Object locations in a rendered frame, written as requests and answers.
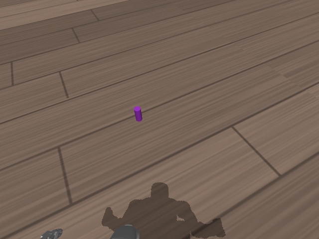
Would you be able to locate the can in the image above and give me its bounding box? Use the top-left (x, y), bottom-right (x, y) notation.
top-left (134, 106), bottom-right (142, 121)

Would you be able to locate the left robot hand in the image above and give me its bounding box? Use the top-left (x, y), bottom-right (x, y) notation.
top-left (40, 229), bottom-right (63, 239)

